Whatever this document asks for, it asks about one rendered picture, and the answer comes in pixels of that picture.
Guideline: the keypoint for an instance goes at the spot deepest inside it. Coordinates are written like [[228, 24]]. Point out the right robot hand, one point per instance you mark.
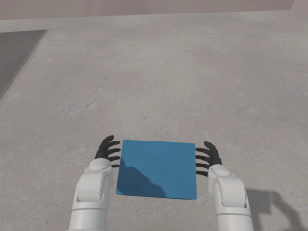
[[213, 158]]

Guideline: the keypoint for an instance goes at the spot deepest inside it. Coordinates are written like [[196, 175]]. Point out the left robot forearm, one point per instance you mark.
[[91, 198]]

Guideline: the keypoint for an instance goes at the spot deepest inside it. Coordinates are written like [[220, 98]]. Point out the carton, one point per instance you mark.
[[157, 169]]

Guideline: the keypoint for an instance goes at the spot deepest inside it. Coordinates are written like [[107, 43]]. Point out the left robot hand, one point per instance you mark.
[[104, 150]]

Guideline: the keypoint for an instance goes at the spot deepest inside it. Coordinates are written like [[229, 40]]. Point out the right robot forearm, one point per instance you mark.
[[231, 203]]

